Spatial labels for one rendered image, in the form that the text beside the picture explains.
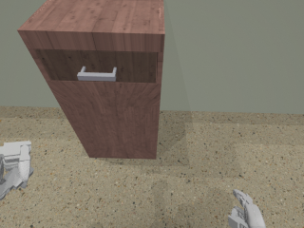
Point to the cabinet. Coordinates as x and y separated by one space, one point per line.
112 120

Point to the drawer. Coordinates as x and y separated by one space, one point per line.
132 66

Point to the robot right hand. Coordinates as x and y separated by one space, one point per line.
250 217

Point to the robot left hand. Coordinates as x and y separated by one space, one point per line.
16 159

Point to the handle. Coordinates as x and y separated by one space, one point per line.
97 76

